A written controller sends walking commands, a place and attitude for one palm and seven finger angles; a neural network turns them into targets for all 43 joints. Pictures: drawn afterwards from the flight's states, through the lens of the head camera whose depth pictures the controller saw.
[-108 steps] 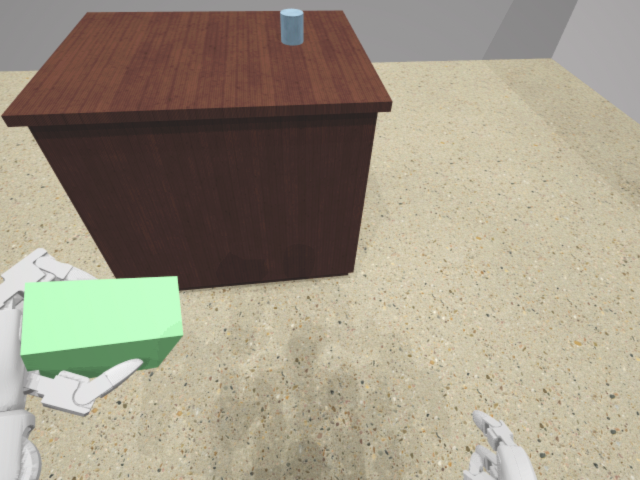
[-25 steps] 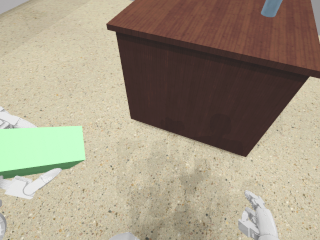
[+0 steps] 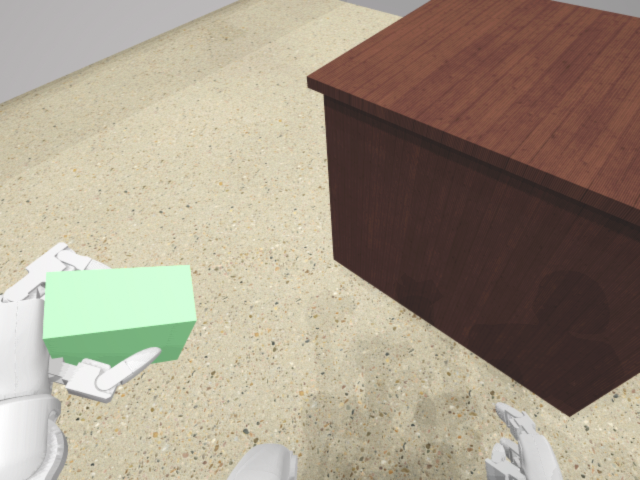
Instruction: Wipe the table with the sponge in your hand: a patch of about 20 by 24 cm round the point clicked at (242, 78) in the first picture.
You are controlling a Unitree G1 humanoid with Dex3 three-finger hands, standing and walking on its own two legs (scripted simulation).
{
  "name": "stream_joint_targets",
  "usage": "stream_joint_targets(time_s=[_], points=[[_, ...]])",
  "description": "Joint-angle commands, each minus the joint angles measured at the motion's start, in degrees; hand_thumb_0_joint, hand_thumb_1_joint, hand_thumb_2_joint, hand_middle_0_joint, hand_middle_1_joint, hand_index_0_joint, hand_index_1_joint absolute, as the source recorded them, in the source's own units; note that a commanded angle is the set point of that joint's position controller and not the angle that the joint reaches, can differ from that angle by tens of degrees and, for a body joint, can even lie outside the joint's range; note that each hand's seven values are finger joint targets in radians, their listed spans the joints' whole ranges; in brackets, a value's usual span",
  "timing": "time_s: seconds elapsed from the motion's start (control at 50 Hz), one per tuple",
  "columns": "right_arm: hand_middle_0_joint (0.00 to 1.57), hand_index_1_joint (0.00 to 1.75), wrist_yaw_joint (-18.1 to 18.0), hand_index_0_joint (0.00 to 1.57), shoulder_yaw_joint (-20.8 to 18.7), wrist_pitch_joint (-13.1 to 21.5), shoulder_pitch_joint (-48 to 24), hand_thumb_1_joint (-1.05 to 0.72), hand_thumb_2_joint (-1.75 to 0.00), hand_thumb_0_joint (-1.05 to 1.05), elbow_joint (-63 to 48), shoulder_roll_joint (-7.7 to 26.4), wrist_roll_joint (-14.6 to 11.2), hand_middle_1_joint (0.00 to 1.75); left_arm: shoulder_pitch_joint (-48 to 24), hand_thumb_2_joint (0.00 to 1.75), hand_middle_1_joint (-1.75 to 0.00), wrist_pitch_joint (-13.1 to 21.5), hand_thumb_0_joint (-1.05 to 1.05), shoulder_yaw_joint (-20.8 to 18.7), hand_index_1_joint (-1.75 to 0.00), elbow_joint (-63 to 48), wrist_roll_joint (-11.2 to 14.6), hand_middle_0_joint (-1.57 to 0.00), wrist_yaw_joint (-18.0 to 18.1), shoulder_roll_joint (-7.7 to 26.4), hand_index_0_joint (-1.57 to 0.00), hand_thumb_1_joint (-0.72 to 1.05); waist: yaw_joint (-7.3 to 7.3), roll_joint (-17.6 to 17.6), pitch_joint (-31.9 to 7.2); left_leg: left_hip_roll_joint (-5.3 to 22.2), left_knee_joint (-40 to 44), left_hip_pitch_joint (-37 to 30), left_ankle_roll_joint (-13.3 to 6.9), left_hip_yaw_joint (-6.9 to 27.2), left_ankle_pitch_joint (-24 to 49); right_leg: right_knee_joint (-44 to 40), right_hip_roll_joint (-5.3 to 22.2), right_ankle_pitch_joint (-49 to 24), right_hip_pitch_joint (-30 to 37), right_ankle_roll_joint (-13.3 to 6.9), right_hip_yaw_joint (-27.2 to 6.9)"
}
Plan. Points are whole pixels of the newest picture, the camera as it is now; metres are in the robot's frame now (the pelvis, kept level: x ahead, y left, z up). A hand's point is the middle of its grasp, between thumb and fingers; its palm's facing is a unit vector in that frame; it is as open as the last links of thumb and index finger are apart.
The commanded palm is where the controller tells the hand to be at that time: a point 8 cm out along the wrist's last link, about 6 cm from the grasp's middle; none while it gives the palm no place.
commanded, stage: walk to a spot facing it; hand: left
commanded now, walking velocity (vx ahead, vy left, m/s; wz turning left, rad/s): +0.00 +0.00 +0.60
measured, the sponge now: (143, 321) +0.24 +0.19 +0.14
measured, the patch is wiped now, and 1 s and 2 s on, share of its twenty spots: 0.00 0.00 0.00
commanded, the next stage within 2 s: none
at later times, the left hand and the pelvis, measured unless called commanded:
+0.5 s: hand (16, 400) +0.15 +0.23 +0.19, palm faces +0.56 -0.71 -0.43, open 10.0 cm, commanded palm +0.09 +0.27 +0.19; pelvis +0.01 -0.04 +0.01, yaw +16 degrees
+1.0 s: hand out of the picture -0.02 +0.20 +0.19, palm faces +0.80 -0.47 -0.37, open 10.0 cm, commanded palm -0.09 +0.21 +0.19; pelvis -0.07 -0.11 +0.00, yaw +34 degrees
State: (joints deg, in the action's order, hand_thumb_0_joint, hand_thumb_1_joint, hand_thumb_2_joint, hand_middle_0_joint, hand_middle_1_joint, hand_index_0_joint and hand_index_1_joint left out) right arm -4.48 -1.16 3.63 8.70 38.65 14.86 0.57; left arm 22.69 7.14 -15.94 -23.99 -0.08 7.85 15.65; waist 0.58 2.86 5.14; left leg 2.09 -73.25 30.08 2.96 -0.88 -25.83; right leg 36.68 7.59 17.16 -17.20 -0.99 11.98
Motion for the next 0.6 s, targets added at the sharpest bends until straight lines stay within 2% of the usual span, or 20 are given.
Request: stream_joint_targets(time_s=[0.0, 0.02, 0.1, 0.12, 0.16, 0.18, 0.2, 0.22, 0.24, 0.26, 0.28, 0.32, 0.34, 0.38, 0.42, 0.48, 0.52, 0.54, 0.56, 0.58], points=[[0.2, 0.3, -0.6, 0.2, -1.28, 2.37, -5.98, -0.9, -0.9, 0.0, -13.77, 1.27, -0.23, 0.3, -1.09, 1.3, -1.6, 7.0, 0.0, -15.4, -1.6, -26.55, 1.64, -1.2, 2.59, 20.29, -1.2, 0.1, 0.17, -11.86, -12.63, 2.71, 10.82, 0.72, 0.79, -1.84, 0.29, -12.86, 14.42, -35.19, 13.78, -4.76, -7.46], [0.2, 0.3, -0.82, 0.2, -1.37, 1.92, -5.68, -0.9, -0.9, 0.0, -14.3, 0.79, -0.28, 0.3, 1.36, 1.3, -1.6, 6.89, 0.0, -16.65, -1.6, -26.05, 1.97, -1.2, 2.92, 20.72, -1.2, 0.1, 0.2, -12.19, -14.3, 2.92, 17.63, -2.23, 0.63, -3.09, 0.1, -11.18, 14.05, -37.25, 15.21, -4.16, -5.2], [0.2, 0.3, -0.65, 0.2, -1.61, 0.75, -2.23, -0.9, -0.9, 0.0, -16.77, 0.43, 0.03, 0.3, 8.87, 1.3, -1.6, 5.9, 0.0, -17.82, -1.6, -23.37, 3.19, -1.2, 4.26, 17.98, -1.2, 0.1, 1.67, -12.92, -15.92, 0.33, 32.73, -5.56, 0.2, -9.11, 1.83, -7.9, 14.48, -42.12, 16.52, -4.86, -5.82], [0.2, 0.3, -0.55, 0.2, -2.09, 0.38, -1.12, -0.9, -0.9, 0.0, -16.69, 0.88, -0.13, 0.3, 11.4, 1.3, -1.6, 5.33, 0.0, -16.48, -1.6, -20.18, 3.47, -1.2, 4.24, 15.74, -1.2, 0.1, 0.93, -12.38, -16.6, 0.04, 37.06, -7.06, 0.18, -9.24, 3.77, -5.28, 14.65, -41.67, 17.33, -4.12, -4.91], [0.2, 0.3, -0.45, 0.2, -2.42, -0.28, 0.91, -0.9, -0.9, 0.0, -16.7, 1.4, -0.43, 0.3, 8.2, 1.3, -1.6, 5.41, 0.0, -16.05, -1.6, -19.88, 3.85, -1.2, 4.22, 15.81, -1.2, 0.1, -1.83, -10.51, -17.84, -2.39, 45.92, -16.27, -0.07, -10.64, 13.03, 2.36, 12.83, -39.08, 11.74, -0.66, -2.55], [0.2, 0.3, -0.59, 0.2, -2.69, -0.34, 1.46, -0.9, -0.9, 0.0, -16.65, 1.96, -0.59, 0.3, 6.81, 1.3, -1.6, 5.81, 0.0, -14.96, -1.6, -20.33, 4.13, -1.2, 4.07, 15.29, -1.2, 0.1, -2.99, -5.41, -18.86, 0.01, 49.3, -22.65, -1.74, -7.58, 21.29, 10.87, 10.29, -31.9, 7.05, 1.91, -1.0], [0.2, 0.3, -0.52, 0.2, -3.08, 0.27, 0.44, -0.9, -0.9, 0.0, -17.04, 3.78, -0.65, 0.3, 6.33, 1.3, -1.6, 6.61, 0.0, -13.85, -1.6, -21.67, 4.5, -1.2, 3.62, 14.8, -1.2, 0.1, -2.23, 7.97, -17.59, 11.99, 50.84, -29.06, -8.37, 9.03, 44.59, 21.46, 2.69, -3.54, -6.0, 5.71, -0.77], [0.2, 0.3, 0.14, 0.2, -3.12, 1.4, 1.47, -0.9, -0.9, 0.0, -16.73, 4.42, -0.9, 0.3, 5.9, 1.3, -1.6, 7.87, 0.0, -13.25, -1.6, -22.47, 3.78, -1.2, 2.82, 15.58, -1.2, 0.1, -1.06, 16.97, -15.89, 23.72, 49.67, -33.11, -16.27, 26.74, 69.9, 29.16, -2.15, 23.76, -17.4, 6.64, -5.03], [0.2, 0.3, 1.23, 0.2, -2.23, 2.14, 2.21, -0.9, -0.9, 0.0, -15.18, 3.81, -0.41, 0.3, 6.44, 1.3, -1.6, 7.77, 0.0, -14.13, -1.6, -18.66, 2.17, -1.2, 1.65, 16.87, -1.2, 0.1, -1.21, 11.03, -13.47, 23.99, 48.71, -32.89, -17.48, 27.52, 69.65, 31.04, -1.37, 22.32, -21.66, 5.75, -9.93], [0.2, 0.3, 1.55, 0.2, -2.32, 1.98, 0.11, -0.9, -0.9, 0.0, -14.83, 4.58, -0.17, 0.3, 4.36, 1.3, -1.6, 7.12, 0.0, -12.79, -1.6, -19.3, 1.58, -1.2, 0.79, 16.75, -1.2, 0.1, -1.18, 8.17, -12.08, 22.19, 48.63, -29.15, -16.43, 23.25, 64.57, 30.39, 0.26, 19.56, -21.09, 6.04, -10.79], [0.2, 0.3, 1.99, 0.2, -3.3, 2.28, 1.02, -0.9, -0.9, 0.0, -14.08, 5.04, -0.99, 0.3, 2.25, 1.3, -1.6, 7.48, 0.0, -10.83, -1.6, -20.85, 1.23, -1.2, 0.58, 14.91, -1.2, 0.1, -1.41, 7.21, -11.85, 18.54, 48.07, -26.65, -15.16, 18.86, 57.03, 26.86, -0.84, 15.58, -18.71, 5.94, -10.9], [0.2, 0.3, 2.46, 0.2, -3.27, 3.41, 0.51, -0.9, -0.9, 0.0, -14.37, 4.9, -1.23, 0.3, 1.08, 1.3, -1.6, 7.58, 0.0, -10.76, -1.6, -26.99, 1.54, -1.2, 0.9, 15.27, -1.2, 0.1, -0.84, 11.83, -12.76, 12.93, 48.61, -23.09, -11.79, 10.45, 48.42, 18.85, -2.53, 8.91, -11.86, 6.18, -8.46], [0.2, 0.3, 2.57, 0.2, -2.86, 3.94, 0.26, -0.9, -0.9, 0.0, -14.46, 4.46, -1.17, 0.3, 2.58, 1.3, -1.6, 7.29, 0.0, -10.08, -1.6, -27.97, 2.1, -1.2, 0.95, 14.61, -1.2, 0.1, -0.82, 14.57, -12.57, 11.21, 49.74, -18.93, -10.55, 9.12, 44.44, 16.9, -3.73, 7.32, -7.71, 6.36, -7.13], [0.2, 0.3, 2.65, 0.2, -2.2, 4.87, 0.34, -0.9, -0.9, 0.0, -14.49, 3.93, -1.08, 0.3, 3.99, 1.3, -1.6, 6.94, 0.0, -10.27, -1.6, -29.97, 2.78, -1.2, 1.09, 14.79, -1.2, 0.1, -0.69, 17.25, -12.77, 10.22, 51.96, -14.77, -10.11, 9.19, 35.56, 13.95, -5.47, 6.77, -2.76, 6.47, -5.87], [0.2, 0.3, 2.37, 0.2, -1.86, 5.66, 0.25, -0.9, -0.9, 0.0, -14.3, 3.87, -0.84, 0.3, 3.38, 1.3, -1.6, 6.77, 0.0, -11.96, -1.6, -30.63, 3.08, -1.2, 1.28, 16.51, -1.2, 0.1, -0.81, 17.66, -12.4, 10.79, 53.37, -13.17, -10.35, 11.62, 28.61, 11.0, -6.11, 7.99, -1.02, 6.58, -5.64], [0.2, 0.3, 2.13, 0.2, -1.55, 5.92, 0.23, -0.9, -0.9, 0.0, -13.05, 3.18, -0.76, 0.3, 2.95, 1.3, -1.6, 5.94, 0.0, -12.1, -1.6, -24.36, 3.46, -1.2, 1.36, 15.1, -1.2, 0.1, -0.44, 14.72, -11.74, 10.94, 51.96, -11.18, -10.21, 14.65, 23.49, 3.06, -7.81, 9.23, 3.69, 6.53, -5.91], [0.2, 0.3, 1.84, 0.2, -1.37, 5.13, -0.04, -0.9, -0.9, 0.0, -12.92, 2.63, -1.16, 0.3, 2.92, 1.3, -1.6, 4.89, 0.0, -12.62, -1.6, -18.68, 3.47, -1.2, 1.21, 14.68, -1.2, 0.1, 0.69, 8.67, -11.49, 8.27, 48.22, -7.36, -7.97, 12.27, 17.16, -9.3, -7.26, 1.91, 10.85, 5.96, -5.66], [0.2, 0.3, 1.97, 0.2, -1.03, 4.63, -0.04, -0.9, -0.9, 0.0, -12.96, 1.45, -1.58, 0.3, 0.95, 1.3, -1.6, 4.42, 0.0, -11.63, -1.6, -17.02, 3.14, -1.2, 1.13, 14.11, -1.2, 0.1, 0.57, 0.52, -11.35, 4.55, 41.35, -4.48, -5.35, 9.51, 8.51, -17.96, -1.49, -1.09, 13.08, 3.74, -10.07], [0.2, 0.3, 1.74, 0.2, -0.81, 3.79, -0.62, -0.9, -0.9, 0.0, -13.43, 0.09, -1.57, 0.3, 0.31, 1.3, -1.6, 3.26, 0.0, -13.33, -1.6, -13.8, 2.42, -1.2, 1.65, 17.96, -1.2, 0.1, 0.28, -18.07, -8.99, -2.72, 24.73, 4.49, -1.15, 1.76, -3.45, -24.31, 13.44, 1.79, 12.68, -2.19, -28.0], [0.2, 0.3, 0.84, 0.2, -1.24, 4.17, -1.75, -0.9, -0.9, 0.0, -12.79, 2.02, -1.03, 0.3, -1.46, 1.3, -1.6, 2.67, 0.0, -13.93, -1.6, -12.28, 3.5, -1.2, 2.08, 18.94, -1.2, 0.1, 0.37, -19.76, -7.86, -3.49, 9.1, 5.32, -0.12, 2.8, -5.77, -24.91, 19.92, -5.45, 6.07, -4.78, -32.85]])
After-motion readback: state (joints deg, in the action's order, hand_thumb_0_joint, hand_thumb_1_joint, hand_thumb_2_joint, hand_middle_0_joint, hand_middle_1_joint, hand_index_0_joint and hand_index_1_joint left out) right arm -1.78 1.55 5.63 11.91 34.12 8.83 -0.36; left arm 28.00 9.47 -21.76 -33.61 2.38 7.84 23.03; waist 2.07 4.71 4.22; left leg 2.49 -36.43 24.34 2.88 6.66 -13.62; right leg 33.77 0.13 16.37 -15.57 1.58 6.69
